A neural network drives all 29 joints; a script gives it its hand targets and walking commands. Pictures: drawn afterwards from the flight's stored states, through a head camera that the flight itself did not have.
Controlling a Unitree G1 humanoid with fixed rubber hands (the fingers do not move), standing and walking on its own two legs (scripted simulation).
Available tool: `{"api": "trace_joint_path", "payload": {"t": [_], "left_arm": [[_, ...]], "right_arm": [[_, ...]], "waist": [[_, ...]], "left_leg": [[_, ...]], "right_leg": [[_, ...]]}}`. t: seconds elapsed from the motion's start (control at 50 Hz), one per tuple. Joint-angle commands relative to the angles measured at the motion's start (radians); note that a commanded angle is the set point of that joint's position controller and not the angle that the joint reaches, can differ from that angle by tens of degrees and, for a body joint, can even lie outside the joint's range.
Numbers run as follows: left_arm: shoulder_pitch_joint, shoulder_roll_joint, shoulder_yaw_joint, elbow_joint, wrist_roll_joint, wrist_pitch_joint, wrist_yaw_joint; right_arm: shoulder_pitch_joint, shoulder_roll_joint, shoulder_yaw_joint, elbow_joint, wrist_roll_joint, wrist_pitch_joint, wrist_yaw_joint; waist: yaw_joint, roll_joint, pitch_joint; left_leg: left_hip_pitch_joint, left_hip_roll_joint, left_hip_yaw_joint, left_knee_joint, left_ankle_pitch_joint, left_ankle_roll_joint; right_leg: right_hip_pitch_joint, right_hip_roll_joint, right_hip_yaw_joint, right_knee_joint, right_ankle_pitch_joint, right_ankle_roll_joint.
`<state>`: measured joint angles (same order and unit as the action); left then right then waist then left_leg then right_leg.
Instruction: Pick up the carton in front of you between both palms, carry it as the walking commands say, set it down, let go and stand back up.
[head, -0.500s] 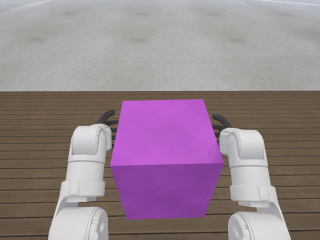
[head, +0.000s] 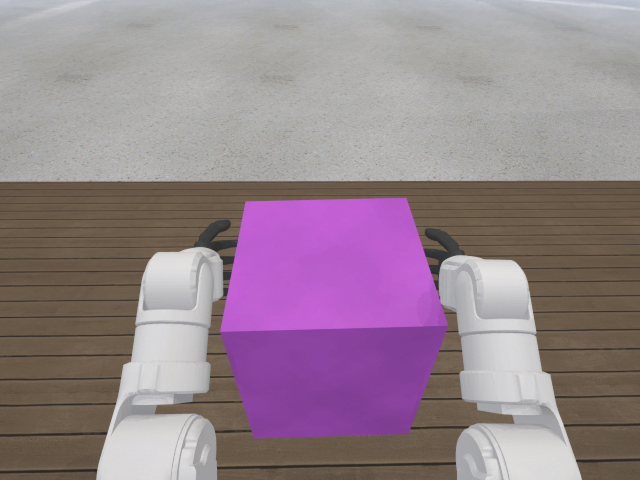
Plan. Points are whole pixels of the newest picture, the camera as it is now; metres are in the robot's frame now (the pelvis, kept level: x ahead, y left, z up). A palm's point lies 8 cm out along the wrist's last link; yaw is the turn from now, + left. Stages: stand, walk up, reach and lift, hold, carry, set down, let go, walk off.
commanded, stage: carry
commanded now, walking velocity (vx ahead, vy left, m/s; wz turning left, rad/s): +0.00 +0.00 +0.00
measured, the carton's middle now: (328, 320) +0.33 +0.00 +0.05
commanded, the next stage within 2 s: none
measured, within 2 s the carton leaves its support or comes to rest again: neither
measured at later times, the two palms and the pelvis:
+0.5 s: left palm (226, 246) +0.39 +0.14 +0.14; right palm (459, 263) +0.37 -0.16 +0.13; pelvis +0.04 -0.01 +0.00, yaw -1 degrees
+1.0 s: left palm (270, 183) +0.59 +0.10 +0.10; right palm (439, 185) +0.60 -0.20 +0.09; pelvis +0.24 -0.06 -0.02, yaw -1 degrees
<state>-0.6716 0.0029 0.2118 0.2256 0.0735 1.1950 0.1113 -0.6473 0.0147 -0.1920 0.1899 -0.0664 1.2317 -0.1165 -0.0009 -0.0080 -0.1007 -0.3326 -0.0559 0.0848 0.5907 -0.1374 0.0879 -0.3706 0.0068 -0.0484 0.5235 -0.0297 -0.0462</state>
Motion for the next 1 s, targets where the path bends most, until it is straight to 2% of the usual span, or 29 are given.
{"api": "trace_joint_path", "payload": {"t": [0.0, 0.22, 0.26, 0.28, 0.3, 0.32, 0.34, 0.36, 0.4, 0.42, 0.46, 0.56, 0.6, 0.62, 0.64, 0.66, 0.68, 0.7, 0.72, 0.76, 0.8, 0.86, 0.92, 0.98], "left_arm": [[-0.654, -1.118, -0.568, -0.076, -0.419, 0.002, -0.230], [-0.654, -1.118, -0.568, -0.076, -0.419, 0.002, -0.230], [-0.656, -1.118, -0.570, -0.078, -0.421, 0.002, -0.230], [-0.659, -1.120, -0.571, -0.078, -0.421, 0.003, -0.230], [-0.662, -1.122, -0.572, -0.078, -0.421, 0.004, -0.230], [-0.671, -1.124, -0.571, -0.075, -0.420, 0.003, -0.230], [-0.678, -1.126, -0.571, -0.069, -0.420, 0.001, -0.230], [-0.679, -1.126, -0.572, -0.063, -0.419, 0.000, -0.229], [-0.672, -1.120, -0.570, -0.049, -0.421, -0.001, -0.229], [-0.663, -1.120, -0.568, -0.042, -0.422, -0.002, -0.228], [-0.650, -1.116, -0.559, -0.043, -0.419, -0.003, -0.224], [-0.614, -1.092, -0.525, -0.042, -0.384, 0.004, -0.210], [-0.582, -1.080, -0.510, -0.026, -0.362, 0.006, -0.207], [-0.566, -1.074, -0.500, -0.015, -0.350, 0.006, -0.208], [-0.535, -1.068, -0.490, 0.006, -0.338, 0.006, -0.210], [-0.511, -1.044, -0.477, 0.017, -0.318, 0.001, -0.212], [-0.496, -1.037, -0.469, 0.032, -0.316, 0.000, -0.216], [-0.556, -1.054, -0.478, -0.003, -0.324, -0.007, -0.218], [-0.594, -1.074, -0.498, -0.043, -0.344, -0.013, -0.223], [-0.693, -1.111, -0.560, -0.146, -0.396, -0.028, -0.226], [-0.717, -1.130, -0.607, -0.208, -0.436, -0.033, -0.227], [-0.682, -1.118, -0.650, -0.258, -0.468, -0.029, -0.226], [-0.644, -1.090, -0.669, -0.272, -0.482, -0.018, -0.230], [-0.590, -1.076, -0.677, -0.224, -0.483, -0.015, -0.241]], "right_arm": [[-0.716, 1.059, 0.551, -0.104, 0.395, -0.040, 0.221], [-0.716, 1.059, 0.551, -0.104, 0.396, -0.040, 0.221], [-0.717, 1.057, 0.552, -0.106, 0.395, -0.039, 0.222], [-0.723, 1.056, 0.552, -0.107, 0.395, -0.039, 0.222], [-0.724, 1.054, 0.550, -0.102, 0.394, -0.038, 0.222], [-0.727, 1.053, 0.549, -0.097, 0.395, -0.037, 0.222], [-0.736, 1.052, 0.548, -0.092, 0.396, -0.038, 0.223], [-0.741, 1.051, 0.548, -0.087, 0.397, -0.039, 0.223], [-0.723, 1.052, 0.547, -0.080, 0.397, -0.044, 0.221], [-0.720, 1.053, 0.550, -0.087, 0.400, -0.047, 0.218], [-0.733, 1.065, 0.566, -0.110, 0.417, -0.050, 0.215], [-0.759, 1.089, 0.589, -0.138, 0.455, -0.052, 0.217], [-0.756, 1.097, 0.592, -0.126, 0.461, -0.053, 0.219], [-0.744, 1.105, 0.593, -0.114, 0.462, -0.055, 0.220], [-0.729, 1.108, 0.590, -0.099, 0.460, -0.057, 0.222], [-0.728, 1.117, 0.585, -0.089, 0.458, -0.056, 0.226], [-0.724, 1.106, 0.577, -0.065, 0.446, -0.061, 0.230], [-0.754, 1.126, 0.580, -0.053, 0.447, -0.063, 0.233], [-0.769, 1.135, 0.593, -0.065, 0.448, -0.068, 0.234], [-0.781, 1.161, 0.607, -0.103, 0.458, -0.077, 0.226], [-0.759, 1.156, 0.620, -0.148, 0.453, -0.082, 0.204], [-0.699, 1.114, 0.626, -0.202, 0.422, -0.078, 0.174], [-0.654, 1.056, 0.624, -0.233, 0.384, -0.068, 0.158], [-0.597, 0.997, 0.605, -0.209, 0.335, -0.055, 0.160]], "waist": [[0.001, 0.009, -0.328], [0.000, 0.009, -0.329], [0.003, 0.010, -0.334], [0.003, 0.020, -0.317], [-0.001, 0.036, -0.290], [-0.011, 0.055, -0.251], [-0.024, 0.085, -0.202], [-0.035, 0.115, -0.164], [-0.057, 0.128, -0.175], [-0.061, 0.122, -0.208], [-0.069, 0.121, -0.260], [-0.081, 0.147, -0.262], [-0.061, 0.125, -0.266], [-0.041, 0.094, -0.290], [-0.006, 0.053, -0.332], [0.027, -0.127, -0.371], [0.028, -0.227, -0.302], [0.046, -0.210, -0.293], [0.044, -0.130, -0.249], [0.035, -0.099, -0.258], [0.033, -0.119, -0.282], [0.049, -0.104, -0.298], [0.078, -0.103, -0.288], [0.113, -0.088, -0.265]], "left_leg": [[0.100, 0.201, -0.184, -0.096, 0.225, 0.027], [0.101, 0.201, -0.184, -0.095, 0.229, 0.027], [0.084, 0.194, -0.185, -0.121, 0.030, 0.035], [0.069, 0.194, -0.200, -0.146, -0.110, 0.045], [0.057, 0.201, -0.228, -0.177, -0.252, 0.064], [0.063, 0.223, -0.277, -0.217, -0.364, 0.086], [0.086, 0.266, -0.341, -0.264, -0.412, 0.109], [0.124, 0.312, -0.393, -0.286, -0.369, 0.134], [0.218, 0.351, -0.448, -0.269, -0.143, 0.172], [0.278, 0.355, -0.446, -0.244, -0.007, 0.180], [0.356, 0.339, -0.410, -0.203, 0.148, 0.172], [0.334, 0.289, -0.316, -0.149, 0.205, 0.134], [0.249, 0.247, -0.225, -0.066, 0.196, 0.097], [0.151, 0.218, -0.166, 0.016, 0.174, 0.066], [0.019, 0.184, -0.110, 0.142, 0.104, 0.026], [-0.217, 0.085, -0.038, 0.360, -0.092, -0.033], [-0.451, 0.019, -0.034, 0.481, -0.461, -0.049], [-0.508, 0.048, -0.082, 0.548, -0.499, -0.032], [-0.522, 0.077, -0.087, 0.558, -0.448, -0.029], [-0.495, 0.115, -0.095, 0.521, -0.303, -0.042], [-0.450, 0.105, -0.074, 0.483, -0.209, -0.062], [-0.457, 0.095, -0.059, 0.371, -0.100, -0.077], [-0.420, 0.066, -0.029, 0.175, 0.074, -0.064], [-0.329, 0.015, 0.028, -0.057, 0.260, -0.041]], "right_leg": [[0.142, -0.149, 0.136, -0.040, 0.129, -0.049], [0.142, -0.149, 0.135, -0.039, 0.130, -0.048], [0.137, -0.138, 0.130, -0.053, -0.037, -0.051], [0.112, -0.124, 0.121, -0.047, -0.170, -0.053], [0.067, -0.100, 0.105, -0.029, -0.315, -0.055], [-0.003, -0.072, 0.083, 0.009, -0.406, -0.054], [-0.086, -0.034, 0.039, 0.071, -0.410, -0.047], [-0.161, -0.011, -0.001, 0.124, -0.383, -0.039], [-0.237, -0.013, 0.003, 0.182, -0.379, -0.036], [-0.259, -0.014, 0.005, 0.206, -0.369, -0.035], [-0.274, -0.009, -0.004, 0.223, -0.344, -0.027], [-0.198, 0.017, -0.043, 0.127, -0.284, -0.007], [-0.043, 0.048, -0.081, -0.026, -0.196, -0.012], [0.130, 0.047, -0.083, -0.094, -0.133, -0.021], [0.323, -0.024, -0.011, -0.108, -0.127, -0.045], [0.507, -0.245, 0.319, -0.104, -0.141, -0.131], [0.562, -0.405, 0.584, -0.154, 0.022, -0.177], [0.584, -0.407, 0.582, -0.104, 0.107, -0.220], [0.534, -0.367, 0.502, -0.082, 0.189, -0.195], [0.463, -0.303, 0.387, -0.098, 0.113, -0.159], [0.439, -0.258, 0.293, -0.095, 0.241, -0.150], [0.471, -0.232, 0.229, -0.083, 0.366, -0.157], [0.494, -0.178, 0.161, -0.046, 0.490, -0.142], [0.509, -0.122, 0.106, -0.002, 0.485, -0.116]]}}
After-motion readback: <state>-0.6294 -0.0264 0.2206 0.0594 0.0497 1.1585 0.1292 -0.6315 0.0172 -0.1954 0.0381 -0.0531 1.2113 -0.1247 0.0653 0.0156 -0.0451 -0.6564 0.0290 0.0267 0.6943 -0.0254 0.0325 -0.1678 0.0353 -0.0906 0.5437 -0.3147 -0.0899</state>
